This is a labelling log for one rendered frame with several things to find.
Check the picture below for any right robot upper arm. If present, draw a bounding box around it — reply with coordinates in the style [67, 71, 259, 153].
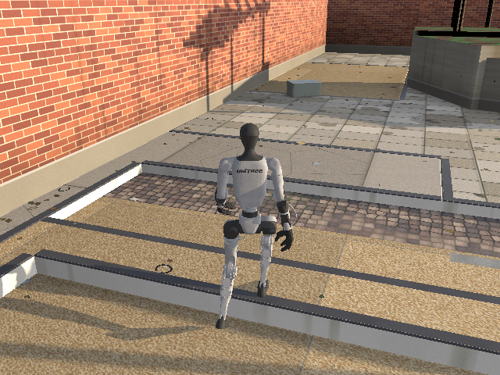
[266, 157, 285, 202]

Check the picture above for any left robot upper arm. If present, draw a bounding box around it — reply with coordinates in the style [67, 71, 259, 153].
[216, 157, 234, 199]

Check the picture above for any robot right forearm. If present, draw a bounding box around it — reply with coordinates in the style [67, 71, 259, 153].
[277, 190, 292, 230]

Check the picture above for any left robot hand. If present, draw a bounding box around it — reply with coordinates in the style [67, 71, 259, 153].
[217, 202, 236, 215]

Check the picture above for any robot torso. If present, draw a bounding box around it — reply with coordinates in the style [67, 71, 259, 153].
[231, 154, 268, 234]

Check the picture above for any robot left forearm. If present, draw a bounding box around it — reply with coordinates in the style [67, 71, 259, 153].
[215, 189, 226, 209]

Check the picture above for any right robot hand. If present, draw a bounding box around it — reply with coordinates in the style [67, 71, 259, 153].
[275, 228, 294, 252]

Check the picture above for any left robot thigh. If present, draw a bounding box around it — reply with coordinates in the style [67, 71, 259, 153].
[223, 220, 239, 279]

